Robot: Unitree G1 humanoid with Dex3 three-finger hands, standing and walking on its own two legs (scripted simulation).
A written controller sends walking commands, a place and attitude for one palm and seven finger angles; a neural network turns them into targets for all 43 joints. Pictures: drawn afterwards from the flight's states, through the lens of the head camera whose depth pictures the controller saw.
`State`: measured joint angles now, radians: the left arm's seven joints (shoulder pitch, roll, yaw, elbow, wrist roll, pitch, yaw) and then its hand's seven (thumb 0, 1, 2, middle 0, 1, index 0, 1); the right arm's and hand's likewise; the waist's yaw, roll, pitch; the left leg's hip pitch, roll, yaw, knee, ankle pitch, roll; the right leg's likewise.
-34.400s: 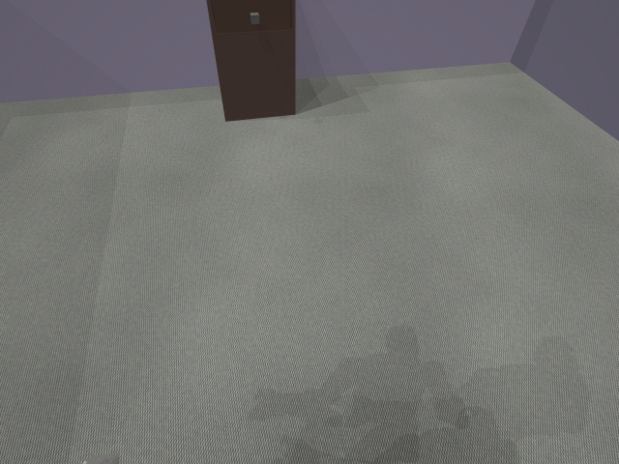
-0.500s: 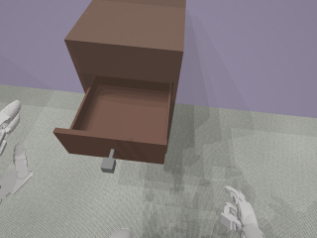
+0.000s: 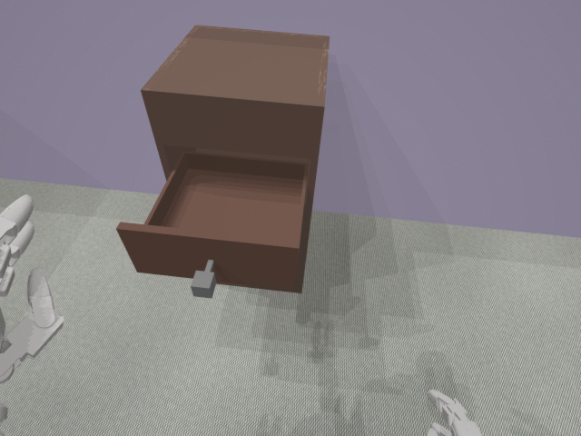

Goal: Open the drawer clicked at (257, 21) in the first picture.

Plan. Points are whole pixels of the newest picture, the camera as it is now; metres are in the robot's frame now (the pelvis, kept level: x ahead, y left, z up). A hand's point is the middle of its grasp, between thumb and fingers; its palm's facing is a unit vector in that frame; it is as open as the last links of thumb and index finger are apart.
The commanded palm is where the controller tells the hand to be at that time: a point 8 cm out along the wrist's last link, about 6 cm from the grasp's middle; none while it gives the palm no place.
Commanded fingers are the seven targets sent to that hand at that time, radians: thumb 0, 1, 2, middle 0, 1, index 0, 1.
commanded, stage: stop stepping back and stand still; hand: left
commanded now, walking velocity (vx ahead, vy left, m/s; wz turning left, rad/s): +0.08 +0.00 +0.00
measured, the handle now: (206, 276) +0.47 +0.19 -0.18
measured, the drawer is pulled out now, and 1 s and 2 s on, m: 0.30 0.30 0.30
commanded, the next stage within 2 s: let the arm hang, fingers relaxed in 0.30 s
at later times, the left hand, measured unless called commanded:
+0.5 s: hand (94, 360) +0.20 +0.25 +0.04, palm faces +0.21 -0.87 -0.45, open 7.4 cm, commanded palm none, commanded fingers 0.00 0.90 0.90 -0.20 -0.30 -0.20 -0.30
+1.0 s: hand out of the picture -0.05 +0.18 -0.16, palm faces +0.07 -0.97 -0.21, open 7.3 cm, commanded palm none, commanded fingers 0.00 0.90 0.90 -0.20 -0.30 -0.20 -0.30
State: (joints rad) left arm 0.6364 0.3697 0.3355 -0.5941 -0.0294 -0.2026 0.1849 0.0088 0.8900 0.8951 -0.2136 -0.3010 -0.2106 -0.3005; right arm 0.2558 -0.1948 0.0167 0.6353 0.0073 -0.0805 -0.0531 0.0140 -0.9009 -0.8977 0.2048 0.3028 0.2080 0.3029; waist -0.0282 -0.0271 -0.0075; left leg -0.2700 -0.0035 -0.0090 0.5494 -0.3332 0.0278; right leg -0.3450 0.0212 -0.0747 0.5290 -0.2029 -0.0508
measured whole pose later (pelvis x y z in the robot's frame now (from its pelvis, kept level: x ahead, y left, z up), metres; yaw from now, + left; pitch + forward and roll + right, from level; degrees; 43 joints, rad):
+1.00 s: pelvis +0.02 +0.00 +0.01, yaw +0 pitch -1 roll +0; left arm 0.37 0.17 0.02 1.14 0.01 0.03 0.03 0.00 0.93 0.89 -0.20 -0.30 -0.20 -0.30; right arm 0.37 -0.12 0.01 1.10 0.00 0.01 -0.04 0.01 -0.91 -0.90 0.20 0.30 0.20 0.30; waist 0.02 0.00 0.08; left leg -0.19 0.00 -0.03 0.45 -0.24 0.00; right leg -0.23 0.04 -0.03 0.41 -0.15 -0.04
